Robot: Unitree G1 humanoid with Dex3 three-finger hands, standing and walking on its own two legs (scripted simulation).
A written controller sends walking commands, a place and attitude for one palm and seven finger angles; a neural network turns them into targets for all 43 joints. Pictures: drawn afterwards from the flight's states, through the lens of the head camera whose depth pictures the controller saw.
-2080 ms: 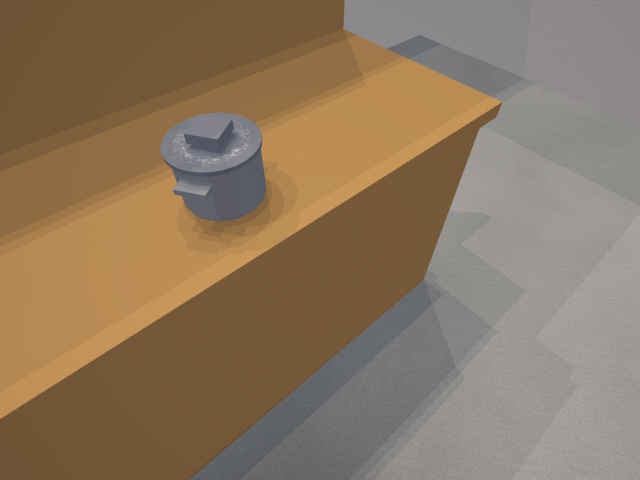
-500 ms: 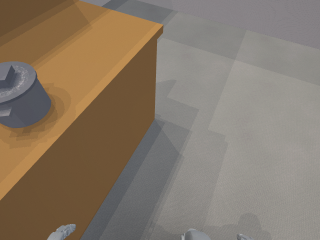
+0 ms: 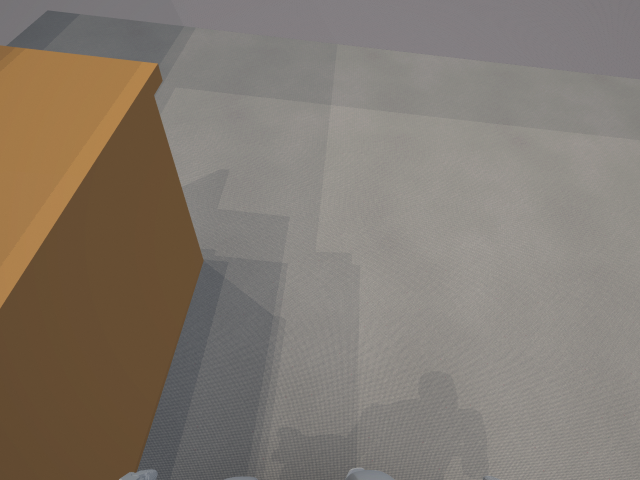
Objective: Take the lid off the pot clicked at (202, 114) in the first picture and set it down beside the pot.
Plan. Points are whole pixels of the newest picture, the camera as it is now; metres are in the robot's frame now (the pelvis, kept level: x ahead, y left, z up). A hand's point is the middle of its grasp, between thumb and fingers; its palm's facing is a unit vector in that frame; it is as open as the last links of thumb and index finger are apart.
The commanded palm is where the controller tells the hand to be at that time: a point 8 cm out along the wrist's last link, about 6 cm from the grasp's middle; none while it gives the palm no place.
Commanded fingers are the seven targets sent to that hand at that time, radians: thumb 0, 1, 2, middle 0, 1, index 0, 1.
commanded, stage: walk to a spot facing it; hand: left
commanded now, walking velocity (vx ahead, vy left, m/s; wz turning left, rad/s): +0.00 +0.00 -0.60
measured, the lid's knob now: out of the picture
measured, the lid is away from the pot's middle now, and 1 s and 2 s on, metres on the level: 0.00 0.00 0.00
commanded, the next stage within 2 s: turn to face it in 1.16 s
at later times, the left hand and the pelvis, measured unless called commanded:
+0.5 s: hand (220, 471) +0.15 +0.13 -0.15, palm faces -0.25 -0.94 -0.23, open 7.4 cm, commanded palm none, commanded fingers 0.00 0.90 0.90 -0.20 -0.30 -0.20 -0.30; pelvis +0.06 -0.05 +0.01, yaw -18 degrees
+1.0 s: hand (310, 292) +0.43 +0.03 -0.15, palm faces -0.58 -0.79 -0.17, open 7.4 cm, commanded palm none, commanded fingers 0.00 0.90 0.90 -0.20 -0.30 -0.20 -0.30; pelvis +0.23 -0.07 +0.02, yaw -38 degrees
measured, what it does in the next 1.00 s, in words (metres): walks ahead, turning right: right foot, then left foot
